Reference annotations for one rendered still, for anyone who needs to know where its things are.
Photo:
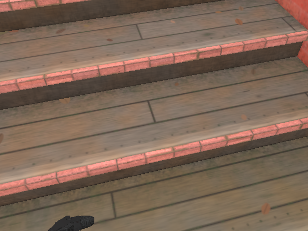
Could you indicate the robot left hand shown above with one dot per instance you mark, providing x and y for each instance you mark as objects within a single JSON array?
[{"x": 72, "y": 223}]

